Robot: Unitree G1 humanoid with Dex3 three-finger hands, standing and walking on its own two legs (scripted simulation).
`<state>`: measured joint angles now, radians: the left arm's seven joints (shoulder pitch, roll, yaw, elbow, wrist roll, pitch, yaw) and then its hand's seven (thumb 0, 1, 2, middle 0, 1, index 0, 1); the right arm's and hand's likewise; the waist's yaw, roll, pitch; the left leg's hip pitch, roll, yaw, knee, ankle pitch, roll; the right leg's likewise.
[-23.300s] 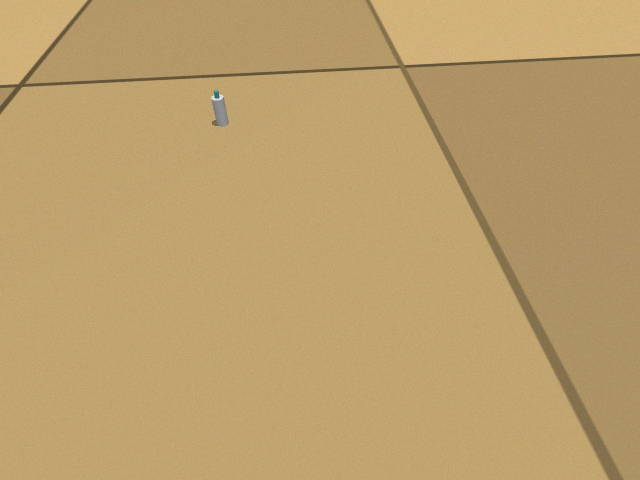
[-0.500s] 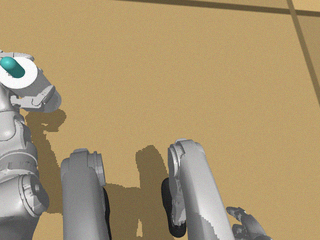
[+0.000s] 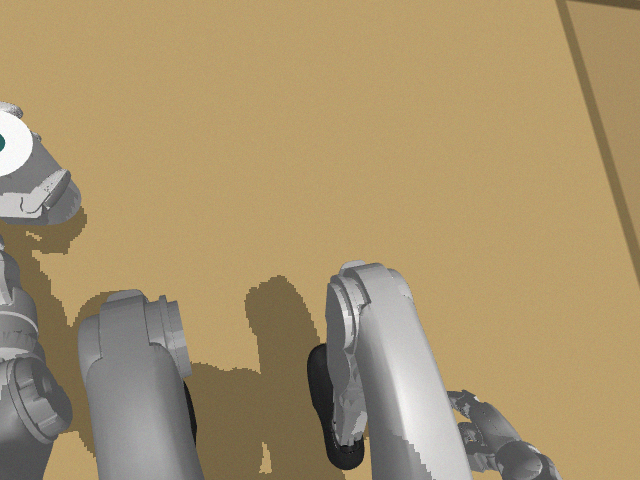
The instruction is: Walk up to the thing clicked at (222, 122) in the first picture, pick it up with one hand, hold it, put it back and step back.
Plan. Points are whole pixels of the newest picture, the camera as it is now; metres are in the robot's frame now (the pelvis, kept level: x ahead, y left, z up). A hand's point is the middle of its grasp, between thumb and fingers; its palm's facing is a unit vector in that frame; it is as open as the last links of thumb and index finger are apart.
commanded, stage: crouch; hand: left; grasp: from the side
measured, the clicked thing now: (17, 168) +0.46 +0.29 -0.08
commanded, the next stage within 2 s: lower in 0.12 s
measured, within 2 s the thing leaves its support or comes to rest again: rests again in 1.30 s
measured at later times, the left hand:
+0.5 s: hand (38, 186) +0.46 +0.29 -0.14, palm faces +0.30 -0.95 -0.05, open 9.5 cm
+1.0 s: hand (51, 193) +0.47 +0.28 -0.18, palm faces +0.32 -0.95 -0.04, open 9.5 cm
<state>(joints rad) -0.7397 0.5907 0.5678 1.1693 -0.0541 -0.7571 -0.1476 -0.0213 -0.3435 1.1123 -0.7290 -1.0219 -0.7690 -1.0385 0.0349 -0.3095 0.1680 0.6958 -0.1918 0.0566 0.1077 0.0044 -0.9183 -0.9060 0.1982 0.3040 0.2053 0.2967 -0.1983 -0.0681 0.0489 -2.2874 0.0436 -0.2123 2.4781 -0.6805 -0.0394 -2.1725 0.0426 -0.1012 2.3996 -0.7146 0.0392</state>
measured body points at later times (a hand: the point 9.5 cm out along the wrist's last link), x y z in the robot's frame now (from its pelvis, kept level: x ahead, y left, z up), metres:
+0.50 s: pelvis +0.00 +0.00 -0.02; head +0.24 +0.11 +0.34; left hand +0.44 +0.34 -0.13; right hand +0.11 -0.27 -0.10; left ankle +0.08 +0.14 -0.28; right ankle +0.10 -0.12 -0.28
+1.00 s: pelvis -0.01 +0.01 -0.03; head +0.25 +0.14 +0.32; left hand +0.45 +0.33 -0.17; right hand +0.11 -0.26 -0.09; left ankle +0.08 +0.14 -0.28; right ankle +0.10 -0.12 -0.28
